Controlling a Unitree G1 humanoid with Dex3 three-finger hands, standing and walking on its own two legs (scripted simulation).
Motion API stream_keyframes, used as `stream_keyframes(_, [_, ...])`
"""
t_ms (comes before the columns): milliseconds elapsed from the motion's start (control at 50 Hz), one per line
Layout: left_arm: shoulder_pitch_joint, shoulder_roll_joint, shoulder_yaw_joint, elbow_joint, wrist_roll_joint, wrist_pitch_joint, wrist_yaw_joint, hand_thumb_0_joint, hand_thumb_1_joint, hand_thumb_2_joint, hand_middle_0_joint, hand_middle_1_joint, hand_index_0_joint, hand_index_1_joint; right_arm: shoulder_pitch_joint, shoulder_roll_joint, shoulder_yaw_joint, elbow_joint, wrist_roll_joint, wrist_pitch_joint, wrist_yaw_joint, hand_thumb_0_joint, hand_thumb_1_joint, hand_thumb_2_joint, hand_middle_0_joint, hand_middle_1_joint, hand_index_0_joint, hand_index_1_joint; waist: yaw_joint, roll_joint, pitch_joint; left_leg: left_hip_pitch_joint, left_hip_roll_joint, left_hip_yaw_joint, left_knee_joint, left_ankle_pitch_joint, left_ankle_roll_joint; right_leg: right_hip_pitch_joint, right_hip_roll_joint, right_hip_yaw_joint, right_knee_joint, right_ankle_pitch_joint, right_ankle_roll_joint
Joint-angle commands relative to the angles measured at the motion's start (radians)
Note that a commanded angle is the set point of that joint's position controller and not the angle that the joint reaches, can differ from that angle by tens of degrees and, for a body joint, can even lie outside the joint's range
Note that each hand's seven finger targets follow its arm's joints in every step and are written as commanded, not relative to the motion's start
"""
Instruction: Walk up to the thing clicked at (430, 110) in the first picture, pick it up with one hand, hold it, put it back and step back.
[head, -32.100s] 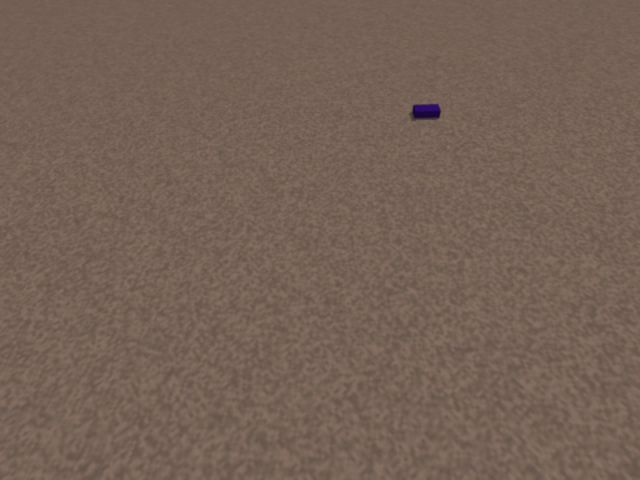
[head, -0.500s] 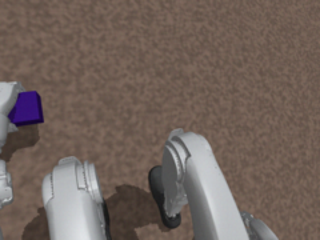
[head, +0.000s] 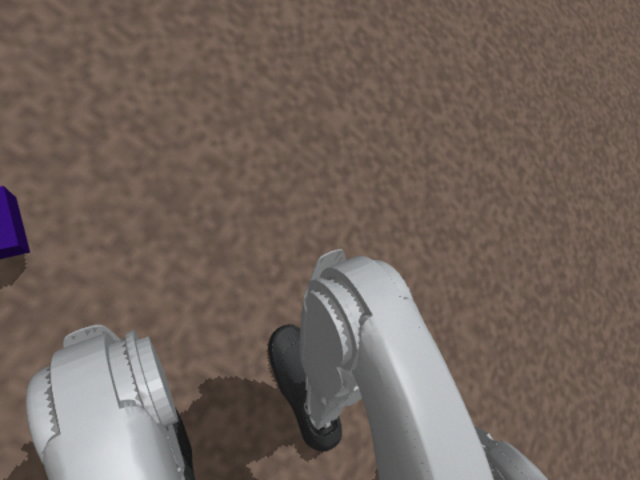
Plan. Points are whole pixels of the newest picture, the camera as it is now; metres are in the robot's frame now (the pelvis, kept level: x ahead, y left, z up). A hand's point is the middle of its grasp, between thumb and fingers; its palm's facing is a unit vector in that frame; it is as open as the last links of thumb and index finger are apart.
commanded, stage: rest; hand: left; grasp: from above
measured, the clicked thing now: out of the picture +0.45 +0.32 -0.26
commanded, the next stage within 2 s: open in 0.82 s
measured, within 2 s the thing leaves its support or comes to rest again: neither
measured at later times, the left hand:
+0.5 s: hand out of the picture +0.44 +0.31 -0.25, palm faces -0.47 -0.11 -0.87, open 10.2 cm
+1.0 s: hand out of the picture +0.44 +0.31 -0.25, palm faces -0.46 -0.09 -0.88, open 10.2 cm
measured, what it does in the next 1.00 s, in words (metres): stands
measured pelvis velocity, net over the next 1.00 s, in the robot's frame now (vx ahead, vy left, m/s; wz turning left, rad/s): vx -0.01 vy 0.00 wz -0.05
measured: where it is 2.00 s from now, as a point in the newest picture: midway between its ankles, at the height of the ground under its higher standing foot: (248, 447)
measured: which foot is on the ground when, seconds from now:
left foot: down 0.00-1.00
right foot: down 0.00-1.00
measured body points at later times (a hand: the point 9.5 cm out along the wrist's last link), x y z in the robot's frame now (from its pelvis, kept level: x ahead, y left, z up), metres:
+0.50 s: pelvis +0.00 +0.00 +0.00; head +0.28 +0.12 +0.33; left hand +0.46 +0.32 -0.20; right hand +0.04 -0.26 -0.06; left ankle +0.06 +0.11 -0.27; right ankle +0.11 -0.10 -0.27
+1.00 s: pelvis -0.01 +0.00 +0.00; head +0.27 +0.12 +0.33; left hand +0.46 +0.31 -0.20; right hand +0.04 -0.25 -0.05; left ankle +0.06 +0.11 -0.27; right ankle +0.11 -0.10 -0.27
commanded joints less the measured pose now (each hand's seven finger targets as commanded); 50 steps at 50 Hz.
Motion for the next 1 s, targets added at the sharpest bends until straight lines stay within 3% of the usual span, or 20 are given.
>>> stream_keyframes(0, [-0.278, 0.283, 0.024, -0.131, -0.017, -0.001, 0.078, 0.0, 0.824, 0.78, -1.126, -0.616, -1.132, -0.609, 0.188, -0.321, -0.089, 0.006, 0.0, -0.022, -0.01, 0.0, -0.895, -0.897, 0.201, 0.3, 0.2, 0.3, -0.009, 0.503, -0.665, 0.506, -0.001, 0.045, -0.257, 0.256, -0.017, 0.365, 0.051, -0.038, -0.191, 0.211, -0.032])
stream_keyframes(60, [-0.274, 0.263, 0.016, -0.093, -0.008, 0.013, 0.088, 0.0, 0.852, 0.769, -1.127, -0.634, -1.142, -0.617, 0.205, -0.322, -0.084, 0.007, -0.01, -0.029, 0.003, 0.0, -0.893, -0.896, 0.201, 0.3, 0.2, 0.3, -0.032, 0.521, -0.648, 0.534, 0.004, 0.029, -0.266, 0.276, -0.026, 0.338, 0.046, -0.052, -0.167, 0.23, -0.026])
stream_keyframes(120, [-0.285, 0.25, 0.009, -0.083, -0.024, 0.027, 0.092, 0.0, 0.83, 0.776, -1.117, -0.637, -1.128, -0.624, 0.189, -0.341, -0.09, 0.004, -0.006, -0.04, 0.013, 0.0, -0.895, -0.898, 0.201, 0.3, 0.2, 0.3, -0.04, 0.532, -0.633, 0.533, 0.006, 0.015, -0.272, 0.277, -0.027, 0.329, 0.044, -0.059, -0.168, 0.235, -0.025])
stream_keyframes(160, [-0.271, 0.276, 0.024, -0.079, -0.034, 0.035, 0.099, 0.0, 0.806, 0.76, -1.105, -0.624, -1.116, -0.612, 0.184, -0.337, -0.078, 0.003, -0.003, -0.046, 0.018, 0.0, -0.897, -0.899, 0.201, 0.301, 0.2, 0.301, -0.027, 0.535, -0.64, 0.526, 0.006, 0.014, -0.274, 0.284, -0.024, 0.354, 0.047, -0.057, -0.169, 0.248, -0.024])
stream_keyframes(200, [-0.287, 0.259, 0.007, -0.061, -0.03, 0.042, 0.092, 0.0, 0.806, 0.744, -1.106, -0.616, -1.118, -0.603, 0.186, -0.333, -0.068, -0.004, -0.007, -0.053, 0.026, 0.0, -0.899, -0.9, 0.201, 0.301, 0.2, 0.301, -0.052, 0.525, -0.62, 0.519, 0.007, 0.016, -0.258, 0.287, -0.024, 0.353, 0.046, -0.057, -0.165, 0.255, -0.023])
stream_keyframes(240, [-0.272, 0.27, 0.01, -0.072, -0.038, 0.043, 0.088, 0.0, 0.783, 0.738, -1.097, -0.604, -1.105, -0.594, 0.185, -0.346, -0.074, -0.006, -0.006, -0.053, 0.026, 0.0, -0.9, -0.901, 0.2, 0.301, 0.2, 0.301, -0.04, 0.524, -0.636, 0.509, 0.004, 0.024, -0.26, 0.291, -0.018, 0.386, 0.051, -0.054, -0.18, 0.261, -0.021])
stream_keyframes(280, [-0.291, 0.273, 0.009, -0.056, -0.047, 0.044, 0.08, 0.0, 0.788, 0.733, -1.098, -0.609, -1.109, -0.597, 0.186, -0.331, -0.051, -0.011, -0.005, -0.059, 0.031, 0.0, -0.901, -0.9, 0.2, 0.301, 0.2, 0.301, -0.057, 0.495, -0.62, 0.49, 0.005, 0.023, -0.243, 0.278, -0.014, 0.387, 0.048, -0.052, -0.177, 0.258, -0.021])
stream_keyframes(320, [-0.289, 0.293, 0.015, -0.074, -0.048, 0.039, 0.078, 0.0, 0.77, 0.725, -1.089, -0.607, -1.099, -0.597, 0.197, -0.336, -0.049, -0.012, -0.005, -0.059, 0.032, 0.0, -0.903, -0.902, 0.2, 0.301, 0.2, 0.301, -0.058, 0.5, -0.629, 0.489, 0.004, 0.027, -0.247, 0.276, -0.011, 0.418, 0.051, -0.048, -0.187, 0.258, -0.019])
stream_keyframes(340, [-0.277, 0.297, 0.014, -0.081, -0.052, 0.038, 0.078, 0.0, 0.76, 0.727, -1.084, -0.603, -1.092, -0.593, 0.185, -0.345, -0.055, -0.014, -0.001, -0.057, 0.028, 0.0, -0.901, -0.901, 0.2, 0.301, 0.2, 0.301, -0.045, 0.505, -0.644, 0.503, 0.006, 0.022, -0.255, 0.274, -0.014, 0.415, 0.054, -0.049, -0.187, 0.253, -0.022])
stream_keyframes(420, [-0.28, 0.294, 0.003, -0.073, -0.048, 0.023, 0.073, 0.0, 0.774, 0.723, -1.082, -0.618, -1.095, -0.604, 0.174, -0.347, -0.04, -0.025, -0.007, -0.062, 0.033, 0.0, -0.902, -0.901, 0.2, 0.301, 0.2, 0.301, -0.061, 0.527, -0.614, 0.532, 0.013, 0.001, -0.263, 0.271, -0.026, 0.373, 0.049, -0.065, -0.174, 0.238, -0.021])
stream_keyframes(460, [-0.276, 0.31, 0.004, -0.067, -0.052, 0.015, 0.079, 0.0, 0.749, 0.733, -1.072, -0.613, -1.08, -0.604, 0.162, -0.346, -0.032, -0.024, -0.004, -0.063, 0.03, 0.0, -0.902, -0.902, 0.2, 0.301, 0.2, 0.301, -0.051, 0.528, -0.614, 0.517, 0.013, -0.002, -0.265, 0.259, -0.025, 0.384, 0.051, -0.064, -0.177, 0.23, -0.025])
stream_keyframes(480, [-0.281, 0.303, -0.006, -0.072, -0.047, 0.014, 0.079, 0.0, 0.755, 0.736, -1.079, -0.609, -1.087, -0.601, 0.166, -0.342, -0.028, -0.027, -0.007, -0.066, 0.032, 0.0, -0.903, -0.902, 0.2, 0.301, 0.2, 0.301, -0.062, 0.516, -0.603, 0.517, 0.014, 0.005, -0.254, 0.255, -0.022, 0.389, 0.052, -0.06, -0.178, 0.236, -0.021])
stream_keyframes(580, [-0.276, 0.323, -0.006, -0.067, -0.046, 0.004, 0.102, 0.0, 0.759, 0.727, -1.095, -0.582, -1.097, -0.579, 0.163, -0.349, -0.018, -0.025, -0.012, -0.07, 0.033, 0.0, -0.903, -0.903, 0.2, 0.301, 0.2, 0.301, -0.06, 0.515, -0.601, 0.492, 0.015, 0.01, -0.256, 0.254, -0.016, 0.429, 0.062, -0.058, -0.193, 0.246, -0.017])
stream_keyframes(660, [-0.273, 0.3, -0.034, -0.053, -0.052, 0.01, 0.11, 0.0, 0.727, 0.728, -1.068, -0.587, -1.071, -0.584, 0.156, -0.359, -0.017, -0.023, -0.01, -0.084, 0.037, 0.0, -0.905, -0.903, 0.2, 0.301, 0.2, 0.301, -0.068, 0.496, -0.593, 0.493, 0.02, 0.0, -0.25, 0.259, -0.016, 0.422, 0.066, -0.061, -0.192, 0.252, -0.016])
stream_keyframes(680, [-0.276, 0.312, -0.019, -0.033, -0.052, 0.011, 0.112, 0.0, 0.732, 0.719, -1.061, -0.59, -1.068, -0.583, 0.167, -0.364, -0.016, -0.025, -0.01, -0.087, 0.038, 0.0, -0.902, -0.902, 0.2, 0.301, 0.2, 0.301, -0.075, 0.497, -0.578, 0.501, 0.02, -0.01, -0.256, 0.257, -0.021, 0.393, 0.059, -0.072, -0.183, 0.242, -0.016])
stream_keyframes(720, [-0.269, 0.313, -0.028, -0.032, -0.057, 0.015, 0.118, 0.0, 0.726, 0.727, -1.066, -0.583, -1.067, -0.581, 0.146, -0.358, -0.005, -0.021, -0.01, -0.09, 0.04, 0.0, -0.904, -0.903, 0.2, 0.301, 0.2, 0.301, -0.062, 0.503, -0.577, 0.498, 0.024, -0.018, -0.263, 0.254, -0.024, 0.397, 0.062, -0.074, -0.185, 0.238, -0.019])
stream_keyframes(760, [-0.269, 0.309, -0.032, -0.022, -0.055, 0.021, 0.117, 0.0, 0.728, 0.714, -1.065, -0.585, -1.069, -0.58, 0.157, -0.362, -0.003, -0.035, -0.01, -0.094, 0.044, 0.0, -0.904, -0.903, 0.2, 0.301, 0.2, 0.301, -0.078, 0.502, -0.583, 0.513, 0.026, -0.017, -0.262, 0.263, -0.022, 0.414, 0.065, -0.073, -0.182, 0.256, -0.013])
stream_keyframes(900, [-0.278, 0.312, -0.05, -0.004, -0.068, 0.027, 0.117, 0.0, 0.719, 0.719, -1.062, -0.588, -1.065, -0.585, 0.137, -0.369, 0.012, -0.033, -0.006, -0.104, 0.044, 0.0, -0.904, -0.903, 0.2, 0.301, 0.2, 0.301, -0.082, 0.485, -0.556, 0.476, 0.026, -0.017, -0.26, 0.231, -0.016, 0.415, 0.068, -0.073, -0.198, 0.234, -0.014])
stream_keyframes(940, [-0.281, 0.32, -0.056, -0.01, -0.072, 0.028, 0.122, 0.0, 0.559, 0.685, -0.902, -0.568, -0.905, -0.572, 0.128, -0.373, 0.011, -0.031, -0.006, -0.105, 0.041, 0.0, -0.896, -0.901, 0.201, 0.301, 0.201, 0.301, -0.072, 0.494, -0.558, 0.463, 0.026, -0.015, -0.263, 0.211, -0.015, 0.427, 0.069, -0.065, -0.204, 0.218, -0.016])
stream_keyframes(980, [-0.273, 0.305, -0.06, 0.003, -0.066, 0.032, 0.118, 0.0, 0.399, 0.63, -0.742, -0.575, -0.745, -0.569, 0.128, -0.371, 0.017, -0.039, -0.007, -0.11, 0.045, 0.0, -0.895, -0.9, 0.201, 0.301, 0.201, 0.301, -0.082, 0.491, -0.536, 0.48, 0.027, -0.023, -0.268, 0.211, -0.019, 0.396, 0.063, -0.075, -0.189, 0.215, -0.015])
